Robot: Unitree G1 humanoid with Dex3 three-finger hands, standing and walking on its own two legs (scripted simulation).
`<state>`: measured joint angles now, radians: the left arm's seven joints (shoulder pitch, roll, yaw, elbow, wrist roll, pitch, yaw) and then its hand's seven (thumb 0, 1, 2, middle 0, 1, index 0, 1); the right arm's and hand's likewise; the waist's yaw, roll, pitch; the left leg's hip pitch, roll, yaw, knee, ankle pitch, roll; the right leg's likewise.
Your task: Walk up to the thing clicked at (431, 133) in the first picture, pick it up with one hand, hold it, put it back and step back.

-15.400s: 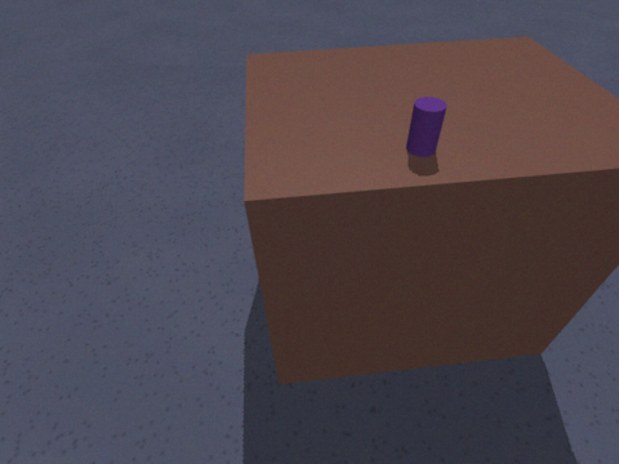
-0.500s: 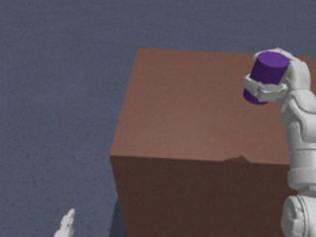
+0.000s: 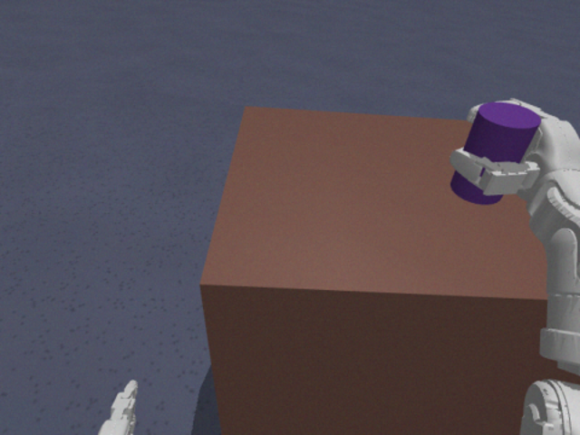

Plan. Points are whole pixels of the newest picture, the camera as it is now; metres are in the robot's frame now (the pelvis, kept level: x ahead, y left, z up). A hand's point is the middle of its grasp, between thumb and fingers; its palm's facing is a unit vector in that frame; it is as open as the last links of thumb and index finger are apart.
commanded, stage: lift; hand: right
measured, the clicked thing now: (490, 155) +0.38 -0.18 +0.28
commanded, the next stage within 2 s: hold in 0.32 s
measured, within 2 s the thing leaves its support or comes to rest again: neither
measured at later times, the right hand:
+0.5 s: hand (501, 143) +0.36 -0.17 +0.31, palm faces +0.13 +0.99 -0.03, open 8.7 cm
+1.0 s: hand (509, 135) +0.35 -0.17 +0.32, palm faces +0.13 +0.99 -0.02, open 8.7 cm
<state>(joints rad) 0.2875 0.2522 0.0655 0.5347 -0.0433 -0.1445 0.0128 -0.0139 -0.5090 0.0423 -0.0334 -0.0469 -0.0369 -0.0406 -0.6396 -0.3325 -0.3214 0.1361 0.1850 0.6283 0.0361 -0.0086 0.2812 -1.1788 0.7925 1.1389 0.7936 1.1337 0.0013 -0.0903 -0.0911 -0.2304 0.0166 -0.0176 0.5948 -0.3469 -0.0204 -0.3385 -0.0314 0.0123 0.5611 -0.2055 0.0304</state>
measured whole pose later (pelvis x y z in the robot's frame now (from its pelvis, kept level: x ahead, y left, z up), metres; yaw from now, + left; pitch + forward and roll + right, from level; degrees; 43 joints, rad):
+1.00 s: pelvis +0.01 +0.00 +0.00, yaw -1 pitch -2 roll +0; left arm 0.27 0.26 0.04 0.60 -0.05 -0.22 0.02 -0.01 -0.52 0.04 -0.04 -0.05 -0.05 -0.04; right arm -0.64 -0.36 -0.37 -0.05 0.24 0.86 0.07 -0.01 0.27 -1.18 0.78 1.16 0.78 1.15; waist -0.01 -0.11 -0.11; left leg -0.19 0.02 0.00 0.58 -0.36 -0.02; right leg -0.31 -0.02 0.03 0.55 -0.21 0.03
